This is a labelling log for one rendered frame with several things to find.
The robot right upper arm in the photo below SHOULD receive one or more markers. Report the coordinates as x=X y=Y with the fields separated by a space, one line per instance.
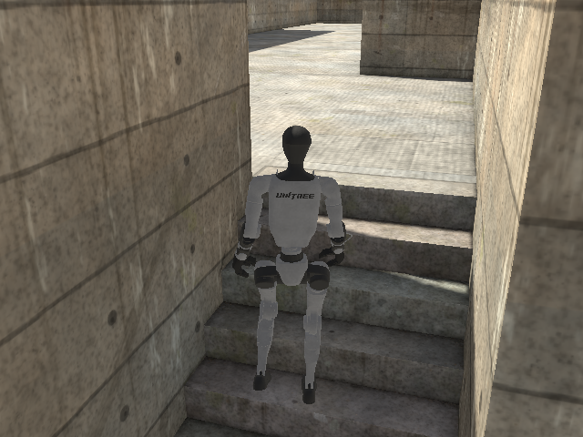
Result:
x=331 y=190

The right robot foot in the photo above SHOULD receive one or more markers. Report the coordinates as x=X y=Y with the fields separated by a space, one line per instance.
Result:
x=308 y=396

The robot left thigh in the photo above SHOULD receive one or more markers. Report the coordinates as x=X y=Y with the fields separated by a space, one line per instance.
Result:
x=266 y=280

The robot left upper arm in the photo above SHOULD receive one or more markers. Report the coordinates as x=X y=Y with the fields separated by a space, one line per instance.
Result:
x=258 y=186

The right robot forearm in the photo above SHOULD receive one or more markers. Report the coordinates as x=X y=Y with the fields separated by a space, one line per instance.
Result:
x=338 y=243

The left robot forearm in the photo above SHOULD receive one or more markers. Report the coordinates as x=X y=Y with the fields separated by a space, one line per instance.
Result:
x=244 y=246

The robot right hand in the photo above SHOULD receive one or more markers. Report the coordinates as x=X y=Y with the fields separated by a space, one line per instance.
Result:
x=338 y=257

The robot left hand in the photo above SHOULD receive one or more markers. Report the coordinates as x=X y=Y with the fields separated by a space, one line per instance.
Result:
x=238 y=263

